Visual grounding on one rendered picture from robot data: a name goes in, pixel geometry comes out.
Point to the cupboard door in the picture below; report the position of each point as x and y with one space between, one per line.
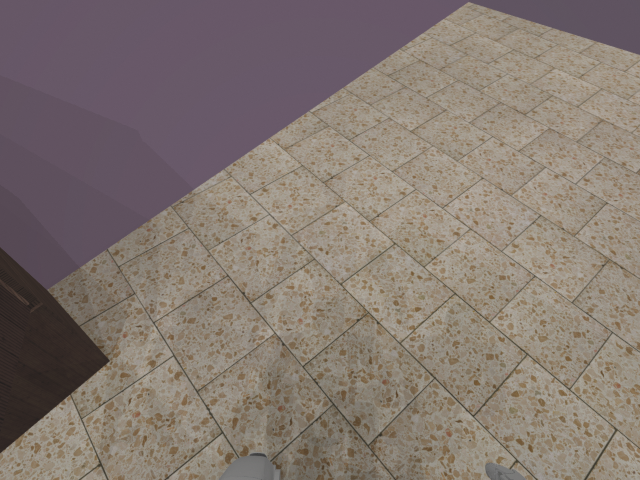
14 315

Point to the left robot thigh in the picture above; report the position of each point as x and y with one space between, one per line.
251 468

